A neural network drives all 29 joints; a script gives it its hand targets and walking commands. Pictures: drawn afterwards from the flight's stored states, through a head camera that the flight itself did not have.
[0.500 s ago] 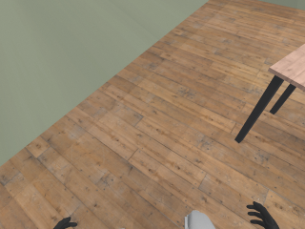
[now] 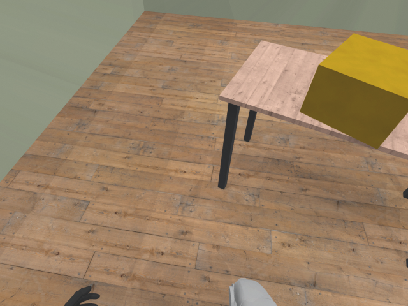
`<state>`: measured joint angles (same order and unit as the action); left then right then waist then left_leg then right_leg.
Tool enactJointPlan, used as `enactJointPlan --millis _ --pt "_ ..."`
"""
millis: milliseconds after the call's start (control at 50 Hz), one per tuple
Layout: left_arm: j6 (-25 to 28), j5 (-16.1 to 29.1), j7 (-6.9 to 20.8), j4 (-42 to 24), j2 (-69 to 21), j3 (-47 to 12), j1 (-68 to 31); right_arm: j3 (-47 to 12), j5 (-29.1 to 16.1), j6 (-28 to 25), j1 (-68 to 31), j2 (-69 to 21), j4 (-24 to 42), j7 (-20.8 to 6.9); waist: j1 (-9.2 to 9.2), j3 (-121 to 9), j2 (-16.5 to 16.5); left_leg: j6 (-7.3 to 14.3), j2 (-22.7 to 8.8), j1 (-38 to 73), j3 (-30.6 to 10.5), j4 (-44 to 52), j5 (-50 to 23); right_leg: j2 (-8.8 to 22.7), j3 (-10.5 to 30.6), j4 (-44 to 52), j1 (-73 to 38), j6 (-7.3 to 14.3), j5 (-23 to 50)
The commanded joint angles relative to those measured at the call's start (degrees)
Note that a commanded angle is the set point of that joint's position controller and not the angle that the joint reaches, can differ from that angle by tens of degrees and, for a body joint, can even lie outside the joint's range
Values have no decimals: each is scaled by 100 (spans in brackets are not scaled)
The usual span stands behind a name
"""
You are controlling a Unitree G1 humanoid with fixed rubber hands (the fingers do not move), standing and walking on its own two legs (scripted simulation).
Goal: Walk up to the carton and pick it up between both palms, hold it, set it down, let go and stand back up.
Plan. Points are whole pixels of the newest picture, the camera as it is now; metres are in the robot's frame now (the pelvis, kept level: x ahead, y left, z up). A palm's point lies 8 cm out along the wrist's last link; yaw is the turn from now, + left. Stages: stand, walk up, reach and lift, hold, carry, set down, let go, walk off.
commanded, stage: walk up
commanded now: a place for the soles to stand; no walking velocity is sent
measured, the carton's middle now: (364, 86) +0.78 -0.55 -0.01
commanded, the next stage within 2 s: none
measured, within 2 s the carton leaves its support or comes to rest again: neither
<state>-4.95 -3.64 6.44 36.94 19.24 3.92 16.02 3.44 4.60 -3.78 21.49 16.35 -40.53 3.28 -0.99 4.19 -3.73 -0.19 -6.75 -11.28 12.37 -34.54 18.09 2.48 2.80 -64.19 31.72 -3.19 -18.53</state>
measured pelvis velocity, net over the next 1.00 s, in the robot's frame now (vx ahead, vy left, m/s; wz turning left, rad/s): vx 0.26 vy -0.25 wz -0.53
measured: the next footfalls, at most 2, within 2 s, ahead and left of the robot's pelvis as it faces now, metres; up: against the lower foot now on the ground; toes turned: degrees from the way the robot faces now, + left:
right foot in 0.16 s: +0.15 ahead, -0.21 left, +0.00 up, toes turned -11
left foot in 0.44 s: +0.26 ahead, +0.00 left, +0.00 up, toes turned -11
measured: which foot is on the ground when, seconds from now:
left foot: down 0.00-0.16, up 0.18-0.42, down 0.44-0.78, up 0.80-1.00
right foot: up 0.00-0.14, down 0.16-0.44, up 0.46-0.74, down 0.76-1.00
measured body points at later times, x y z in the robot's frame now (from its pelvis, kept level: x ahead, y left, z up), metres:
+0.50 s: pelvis +0.14 -0.10 -0.02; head +0.13 -0.09 +0.43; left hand +0.29 +0.14 -0.13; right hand +0.15 -0.39 -0.10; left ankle +0.22 +0.00 -0.73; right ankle +0.11 -0.20 -0.69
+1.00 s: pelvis +0.26 -0.25 +0.00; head +0.26 -0.27 +0.45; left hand +0.47 -0.05 -0.10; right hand +0.21 -0.53 -0.11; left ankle +0.36 -0.14 -0.68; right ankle +0.24 -0.35 -0.72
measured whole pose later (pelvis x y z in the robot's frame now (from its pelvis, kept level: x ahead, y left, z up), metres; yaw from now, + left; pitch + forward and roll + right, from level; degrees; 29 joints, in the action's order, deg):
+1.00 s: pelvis +0.26 -0.25 +0.00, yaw -30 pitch -2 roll +0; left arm 1.0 -2.1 0.5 38.0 15.3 2.4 18.4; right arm 2.1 2.0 -0.6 21.9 17.1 -33.4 -0.4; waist 1.7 4.0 2.4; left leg -0.2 -5.4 -27.8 1.9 -57.6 24.3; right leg -2.7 -0.1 -37.5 18.5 3.0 -16.6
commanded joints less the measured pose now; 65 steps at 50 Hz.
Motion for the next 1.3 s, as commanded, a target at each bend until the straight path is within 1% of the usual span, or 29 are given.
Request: enactJointPlan --millis 0,100,120,140,160,180,200,260,340,400,420,440,460,500,560,680,720,740,760,780,800,860,920,1000,1060,1100,1120,1200,1280 --pt "189 144 67 -667 303 100 -566 322 16 -154 -1 1227 417 24 -187 449 1295 1291 -1661 213 -1099 2162 715 492 79 792 603 36 -169" --pt "478 168 88 -508 207 188 -385 380 -35 2 -44 1426 464 14 -28 110 1349 1141 -1500 -411 20 1367 640 67 -828 2343 -1414 456 -77" --pt "542 146 32 -366 315 260 56 342 -71 65 -128 1354 493 -4 245 -51 999 1049 -1374 -750 284 628 537 -163 -992 2706 -2129 535 63" --pt "601 137 -82 -96 624 402 779 211 -93 130 172 965 532 -44 552 -575 37 775 -926 -982 589 -1017 -62 -525 -871 2973 -3038 675 -176" --pt "628 103 -244 -72 1308 607 1334 65 -187 127 105 574 906 -163 1043 -812 -1499 247 -228 -2401 675 -2931 917 440 1450 3798 -3739 1360 -1407" --pt "604 240 -330 -200 1696 591 1186 61 -285 132 -381 714 1428 -255 1089 -862 -1499 156 118 -3191 -663 -3646 1981 1282 3697 4773 -3374 2067 -2191" --pt "526 341 -406 -141 1521 512 938 128 -360 175 -512 956 1483 -298 971 -684 -749 183 -49 -3277 -1167 -3952 1780 1539 3681 4908 -3152 2233 -2318" --pt "461 154 -549 -302 968 287 104 125 -335 113 271 836 1118 -330 381 -103 -471 129 -325 -2606 -1230 -3107 1091 1138 2485 4503 -1831 1953 -1534" --pt "473 57 -445 -298 694 160 -23 126 -347 79 471 686 1043 -322 303 -213 -609 69 42 -1400 -873 -1572 922 826 1952 4331 -1011 1878 -521" --pt "356 184 -324 -319 592 86 -544 221 -217 -16 1156 625 951 -259 -291 -334 -43 316 404 926 -631 -261 -389 229 1371 3484 662 1312 -1850" --pt "341 197 -301 -389 255 -10 -492 306 -106 -33 1520 856 939 -199 -542 -335 621 498 -56 1610 -1443 319 574 -197 1030 2540 1473 929 -2357" --pt "381 190 -287 -606 -167 -154 -380 394 31 -50 1580 1540 983 -82 -638 -190 1793 1069 -1978 1275 -4301 2230 3330 -935 257 396 1888 371 -1785" --pt "314 41 -333 -585 365 15 -204 433 38 41 1047 1568 959 47 -315 446 992 1452 -2650 520 -5112 2753 4062 -528 489 -449 1982 264 -1401" --pt "224 14 -260 -431 521 103 88 261 -24 6 371 1174 930 51 -40 840 785 1498 -2241 33 -3899 2424 3080 -125 514 -704 1710 89 -641" --pt "303 99 -150 -477 344 113 42 176 -47 -121 113 1038 779 -17 -68 638 1303 1343 -1724 -39 -2172 2290 1229 143 348 -54 997 2 -285" --pt "553 158 -57 -502 -94 69 -162 233 -149 -78 296 1244 569 -75 -90 58 1418 1120 -1323 -150 -441 1367 -906 -38 -602 2162 -963 386 247" --pt "639 127 -103 -332 74 190 444 186 -190 30 218 1175 604 -93 282 -138 912 955 -1179 -804 -72 453 -762 -395 -893 2730 -2304 533 632" --pt "670 122 -179 -127 376 327 1121 67 -185 98 467 872 656 -118 590 -563 124 719 -795 -1019 182 -953 -973 -614 -721 2903 -3146 650 382" --pt "678 44 -306 -124 889 493 1599 -98 -231 123 654 497 887 -201 934 -1005 -1075 326 -362 -1969 227 -2814 96 400 1228 3350 -3816 1185 -728" --pt "652 191 -404 -320 1409 523 1436 -44 -288 160 250 657 1347 -254 977 -1033 -1278 157 278 -2642 -647 -3767 1757 1497 3802 4642 -3277 1869 -1681" --pt "590 301 -508 -317 1314 486 1199 40 -314 237 -26 923 1433 -289 935 -794 -298 191 112 -2800 -1353 -4321 1476 1803 3980 4841 -2991 2064 -1968" --pt "602 150 -630 -350 810 293 430 66 -306 245 501 813 1156 -322 366 -9 -252 151 -229 -2677 -1459 -3882 673 1377 2607 4589 -1771 1868 -1389" --pt "704 144 -616 -316 473 140 324 77 -249 234 609 731 1050 -388 269 -107 -394 6 -128 -2023 -1337 -2838 721 1239 1900 4556 -1344 1864 -292" --pt "659 192 -644 -406 447 -11 55 -41 -273 219 509 386 1069 -304 128 -329 -425 -26 201 -730 -997 -1017 201 928 838 3650 -989 1565 2875" --pt "556 353 -597 -540 413 -155 -151 -23 -245 141 530 625 1137 -255 -119 -647 74 217 175 595 -1340 307 -1633 585 652 2978 -335 859 1811" --pt "459 420 -599 -541 78 -276 412 61 -372 162 -62 1204 1291 -221 222 -830 982 1126 -1435 -258 -3235 999 -1712 -187 96 1977 -979 285 -354" --pt "378 379 -636 -447 182 -219 440 51 -473 237 -356 1192 1264 -238 329 -590 944 1293 -1308 -877 -2999 1093 -1155 -173 30 2225 -1508 284 -584" --pt "511 317 -588 -408 540 -139 -17 -145 -492 308 -466 726 1228 -303 131 -398 678 343 -104 -519 -1679 322 -1458 331 705 3609 -1389 495 1017" --pt "564 353 -597 -387 427 -206 -94 -130 -445 247 -475 748 1130 -291 97 -886 564 445 -237 23 -1741 241 -2368 284 485 3486 -1663 511 1725"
